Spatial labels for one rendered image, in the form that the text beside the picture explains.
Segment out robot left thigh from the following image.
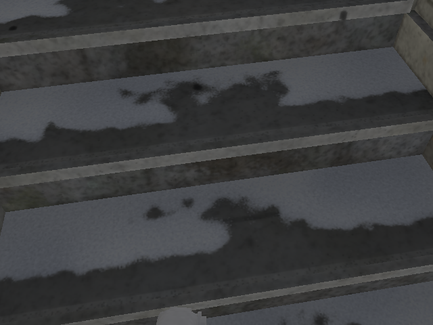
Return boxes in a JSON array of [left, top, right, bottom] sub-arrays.
[[156, 307, 206, 325]]

